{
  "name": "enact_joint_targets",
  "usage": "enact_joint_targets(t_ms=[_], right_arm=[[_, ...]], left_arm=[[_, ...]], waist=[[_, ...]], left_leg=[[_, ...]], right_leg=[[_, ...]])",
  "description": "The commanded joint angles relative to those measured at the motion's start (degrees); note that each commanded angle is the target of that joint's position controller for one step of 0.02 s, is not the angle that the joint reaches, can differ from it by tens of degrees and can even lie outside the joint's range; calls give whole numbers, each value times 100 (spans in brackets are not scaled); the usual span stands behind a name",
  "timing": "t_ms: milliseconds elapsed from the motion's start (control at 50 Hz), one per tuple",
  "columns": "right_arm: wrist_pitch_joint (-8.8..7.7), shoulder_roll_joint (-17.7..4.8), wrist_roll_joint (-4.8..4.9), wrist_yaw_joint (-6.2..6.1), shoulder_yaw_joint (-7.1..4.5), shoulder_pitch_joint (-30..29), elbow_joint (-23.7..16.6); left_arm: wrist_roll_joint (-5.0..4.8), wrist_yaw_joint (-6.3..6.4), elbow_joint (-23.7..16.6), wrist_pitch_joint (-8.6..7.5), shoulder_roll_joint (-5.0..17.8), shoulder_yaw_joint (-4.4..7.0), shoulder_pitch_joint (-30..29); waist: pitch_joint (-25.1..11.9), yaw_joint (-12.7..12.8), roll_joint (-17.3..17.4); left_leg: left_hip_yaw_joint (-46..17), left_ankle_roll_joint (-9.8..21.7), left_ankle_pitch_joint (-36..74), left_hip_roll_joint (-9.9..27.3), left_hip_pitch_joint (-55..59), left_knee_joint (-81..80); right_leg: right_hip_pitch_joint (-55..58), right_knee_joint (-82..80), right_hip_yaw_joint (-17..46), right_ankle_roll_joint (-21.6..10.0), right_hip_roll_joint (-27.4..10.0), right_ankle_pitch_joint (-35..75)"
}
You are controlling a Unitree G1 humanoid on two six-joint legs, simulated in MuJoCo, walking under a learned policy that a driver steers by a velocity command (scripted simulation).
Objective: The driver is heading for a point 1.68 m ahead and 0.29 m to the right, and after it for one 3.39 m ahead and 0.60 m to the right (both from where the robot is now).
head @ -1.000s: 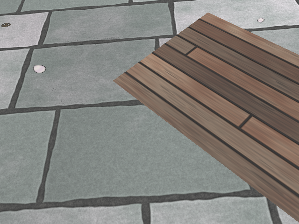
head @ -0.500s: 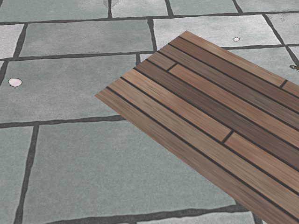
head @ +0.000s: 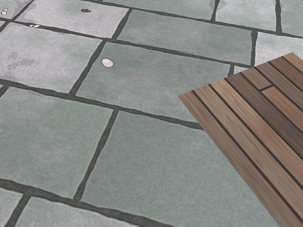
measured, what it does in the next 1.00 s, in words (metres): walks ahead, turning right: right foot, then left foot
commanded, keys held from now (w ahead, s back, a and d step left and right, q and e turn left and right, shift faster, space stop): w+q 0.04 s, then w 0.06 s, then w+e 0.90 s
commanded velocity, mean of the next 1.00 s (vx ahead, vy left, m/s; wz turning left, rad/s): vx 0.47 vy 0.00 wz -0.24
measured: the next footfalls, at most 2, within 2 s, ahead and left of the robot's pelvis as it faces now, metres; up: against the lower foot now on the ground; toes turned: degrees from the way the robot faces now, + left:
right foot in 0.48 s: +0.43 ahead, -0.07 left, +0.00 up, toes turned -2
left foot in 0.92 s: +0.72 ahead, +0.13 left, +0.00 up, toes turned -20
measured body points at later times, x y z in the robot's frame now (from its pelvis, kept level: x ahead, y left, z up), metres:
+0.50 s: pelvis +0.26 +0.02 -0.01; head +0.31 +0.02 +0.43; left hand +0.49 +0.25 -0.10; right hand +0.28 -0.29 -0.13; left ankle +0.03 +0.10 -0.70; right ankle +0.39 -0.07 -0.73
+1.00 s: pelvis +0.57 +0.05 +0.00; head +0.59 +0.05 +0.45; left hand +0.72 +0.31 -0.12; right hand +0.67 -0.26 -0.07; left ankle +0.68 +0.14 -0.73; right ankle +0.41 -0.05 -0.66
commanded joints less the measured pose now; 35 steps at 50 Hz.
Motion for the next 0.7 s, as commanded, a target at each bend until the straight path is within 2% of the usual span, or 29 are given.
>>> enact_joint_targets(t_ms=[20,40,60,80,100,120,140,180,260,320,360,380,420,440,460,480,500,520,540,560,580,600,620,640,660,700], right_arm=[[-198,-1618,-41,-67,-494,1875,-65],[-313,-1202,-72,-36,-373,1581,-85],[-375,-861,-93,-25,-274,1348,-112],[-377,-716,-110,-41,-222,1066,-161],[-378,-626,-166,-60,-174,865,-217],[-392,-670,-208,-87,-173,771,-254],[-417,-704,-208,-113,-182,751,-255],[-443,-740,-194,-162,-191,849,-166],[-472,-760,-194,-214,-176,1118,65],[-492,-818,-174,-213,-206,1395,297],[-455,-833,-157,-221,-230,1459,398],[-425,-850,-152,-235,-242,1457,425],[-351,-944,-175,-298,-269,1394,411],[-290,-1005,-205,-340,-280,1385,390],[-215,-1032,-234,-379,-273,1328,344],[-210,-1007,-247,-418,-239,1270,261],[-338,-399,-308,-347,-45,1898,14],[-540,-424,-286,-233,36,1837,82],[-680,-762,7,-127,-68,1095,-144],[-775,-762,54,-99,-27,705,-306],[-815,-698,-72,-117,-25,525,-338],[-784,-706,-184,-144,-63,594,-327],[-728,-680,-217,-145,-63,739,-312],[-667,-609,-243,-153,-45,911,-264],[-615,-530,-276,-166,-18,969,-238],[-580,-350,-333,-198,60,655,-355]], left_arm=[[35,-28,-1053,-367,297,-38,-1036],[-163,-86,-1087,-456,600,40,-1056],[-156,-115,-965,-509,699,56,-898],[-17,-106,-838,-530,676,68,-801],[87,-113,-779,-515,661,85,-748],[93,-155,-717,-482,594,73,-642],[93,-185,-664,-445,511,51,-569],[67,-198,-661,-380,357,-9,-700],[-25,-258,-854,-377,39,-175,-1391],[-74,-349,-1025,-406,-2,-225,-1818],[-73,-420,-1123,-433,27,-224,-1968],[-62,-452,-1160,-445,47,-216,-1982],[-22,-467,-1154,-433,179,-149,-1715],[-13,-444,-1087,-402,330,-66,-1342],[-22,-397,-949,-370,549,58,-656],[-45,-315,-859,-330,778,175,136],[35,-251,-825,-289,1439,349,829],[-58,-234,-785,-291,1008,254,906],[-44,-182,-796,-268,766,181,681],[-40,-152,-867,-256,664,147,326],[-21,-137,-928,-245,552,103,-17],[54,-117,-1015,-252,452,57,-237],[91,-94,-1086,-240,456,61,-405],[72,-64,-1087,-239,455,70,-492],[51,-41,-1061,-248,471,75,-510],[19,3,-1021,-265,629,124,-476]], waist=[[-1043,-1106,1232],[-461,-929,1029],[-143,-751,858],[17,-590,571],[84,-460,578],[32,-377,754],[-27,-357,688],[-36,-396,498],[245,-697,521],[516,-841,417],[542,-838,362],[479,-795,375],[66,-583,585],[-302,-385,728],[-780,-23,745],[-1221,437,586],[-2159,219,-767],[-2878,313,-809],[-1962,444,-508],[-1225,297,-53],[-630,42,333],[-341,-195,286],[-242,-366,38],[-226,-479,-65],[-197,-530,-97],[-83,-459,-132]], left_leg=[[-4960,1901,-2022,2040,3404,-2235],[-4421,1801,-2076,2024,3095,-2338],[-3677,1564,-1596,1764,2673,-2273],[-3086,1359,-865,1493,2296,-2226],[-2618,1214,-168,1265,1971,-2302],[-2309,1191,586,1195,1762,-2363],[-1971,1186,1310,1119,1721,-2393],[-1407,1095,2055,994,1683,-2452],[-622,820,1903,771,1389,-2742],[-463,807,1731,998,1661,-2880],[-339,763,2203,1160,2146,-2700],[-275,717,2697,1221,2391,-2517],[-120,576,4825,1233,2798,-1801],[-48,498,5999,1191,2979,-1149],[97,384,6664,1067,2860,-108],[206,189,5997,965,1796,1248],[124,-317,2338,96,-850,3930],[-852,-357,-1599,-629,-1818,4810],[-1198,-244,-1292,-223,-2460,4945],[-1110,-141,-869,71,-2516,4458],[-987,-137,-657,243,-2329,3838],[-949,-183,-485,383,-1958,3491],[-917,-273,-451,424,-1664,3335],[-843,-384,-444,477,-1515,3073],[-731,-494,-375,490,-1375,2767],[-545,-663,247,417,-1157,1930]], right_leg=[[-4222,3650,1001,-76,725,-955],[-4595,3780,1169,-231,380,-523],[-4385,3485,1105,-353,144,20],[-4103,3079,1087,-351,-10,466],[-3748,2725,1078,-331,-89,831],[-3466,2590,987,-258,-84,1124],[-3363,2463,890,-174,-56,1387],[-3345,1984,788,-54,-29,1932],[-2920,513,572,-94,159,3135],[-2947,-100,607,-272,285,3408],[-3104,-355,644,-432,403,3160],[-3103,-429,618,-522,478,2963],[-2666,-384,380,-725,796,2445],[-2218,-268,224,-849,1009,2108],[-1340,-293,84,-1009,1225,2004],[227,-390,572,-1280,937,2307],[2844,-235,3488,-2466,-742,1673],[3532,-1258,5556,-2823,-1307,949],[2971,-1537,4812,-2425,-1107,378],[2017,-1704,4140,-2184,-913,419],[1028,-1870,3678,-2051,-678,933],[307,-2054,3314,-2022,-480,1511],[-197,-2176,3182,-2081,-366,1923],[-506,-2241,2954,-2107,-291,2252],[-842,-2257,2685,-2091,-209,2557],[-1354,-2285,2241,-1968,41,2753]])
